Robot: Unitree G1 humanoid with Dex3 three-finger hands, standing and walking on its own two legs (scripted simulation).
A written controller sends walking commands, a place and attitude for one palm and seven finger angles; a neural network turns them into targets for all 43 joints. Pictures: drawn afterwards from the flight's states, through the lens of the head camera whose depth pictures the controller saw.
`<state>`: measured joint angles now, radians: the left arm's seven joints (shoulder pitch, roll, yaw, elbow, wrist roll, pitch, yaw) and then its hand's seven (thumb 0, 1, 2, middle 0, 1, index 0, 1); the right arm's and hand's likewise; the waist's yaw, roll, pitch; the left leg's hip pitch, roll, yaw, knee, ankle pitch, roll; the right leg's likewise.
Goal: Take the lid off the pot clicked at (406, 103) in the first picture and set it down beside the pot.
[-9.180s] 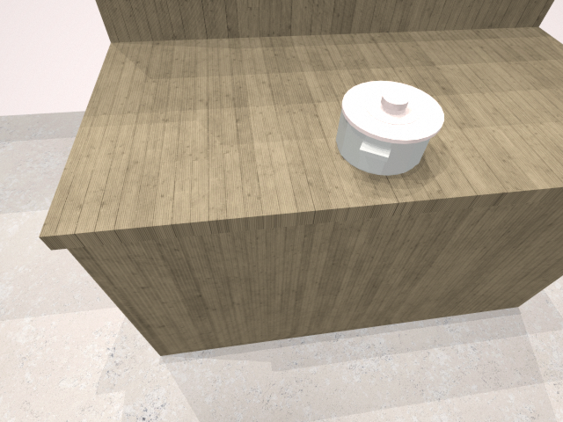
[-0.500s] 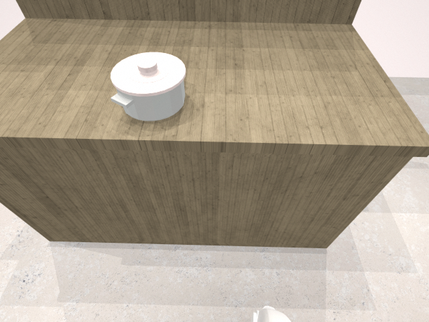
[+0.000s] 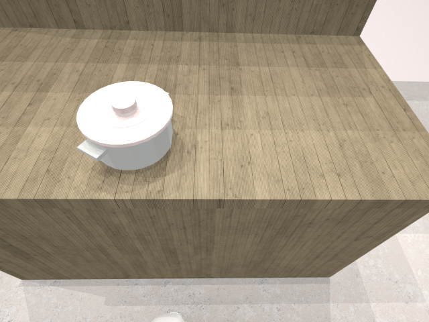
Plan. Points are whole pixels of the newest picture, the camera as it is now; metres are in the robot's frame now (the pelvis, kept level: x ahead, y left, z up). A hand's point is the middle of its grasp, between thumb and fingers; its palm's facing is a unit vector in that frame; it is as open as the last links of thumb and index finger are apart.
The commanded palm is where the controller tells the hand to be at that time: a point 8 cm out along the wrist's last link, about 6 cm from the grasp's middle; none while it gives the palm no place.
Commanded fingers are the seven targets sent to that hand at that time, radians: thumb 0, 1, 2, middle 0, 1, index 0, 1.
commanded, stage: come to a stop and stand still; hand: left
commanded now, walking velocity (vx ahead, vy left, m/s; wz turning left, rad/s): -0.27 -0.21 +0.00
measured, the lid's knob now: (123, 103) +0.48 +0.23 +0.12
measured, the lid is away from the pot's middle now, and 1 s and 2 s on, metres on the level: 0.00 0.00 0.00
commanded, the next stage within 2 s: look again from close up in 1.42 s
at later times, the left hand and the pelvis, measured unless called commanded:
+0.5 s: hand out of the picture +0.04 +0.16 -0.19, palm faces -0.06 -0.97 -0.24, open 7.4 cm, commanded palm none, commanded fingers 0.00 0.90 0.90 -0.20 -0.30 -0.20 -0.30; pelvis -0.05 -0.02 -0.03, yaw -3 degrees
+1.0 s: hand out of the picture -0.09 +0.15 -0.18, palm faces +0.03 -0.98 -0.22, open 7.4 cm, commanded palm none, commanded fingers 0.00 0.90 0.90 -0.20 -0.30 -0.20 -0.30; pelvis -0.10 -0.04 -0.01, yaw +0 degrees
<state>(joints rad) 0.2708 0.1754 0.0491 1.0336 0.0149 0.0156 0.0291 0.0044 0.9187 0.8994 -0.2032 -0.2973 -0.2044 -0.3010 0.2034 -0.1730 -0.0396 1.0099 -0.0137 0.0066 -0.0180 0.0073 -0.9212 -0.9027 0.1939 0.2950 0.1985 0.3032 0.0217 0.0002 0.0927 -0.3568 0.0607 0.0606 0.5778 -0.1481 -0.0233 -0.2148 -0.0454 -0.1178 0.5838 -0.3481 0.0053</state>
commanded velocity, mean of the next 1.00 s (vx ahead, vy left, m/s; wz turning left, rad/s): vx -0.03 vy -0.02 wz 0.00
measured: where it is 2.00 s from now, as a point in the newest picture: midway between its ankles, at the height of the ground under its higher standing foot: outside the picture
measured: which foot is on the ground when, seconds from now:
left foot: down 0.00-1.00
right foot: down 0.00-0.00, up 0.02-0.32, down 0.34-1.00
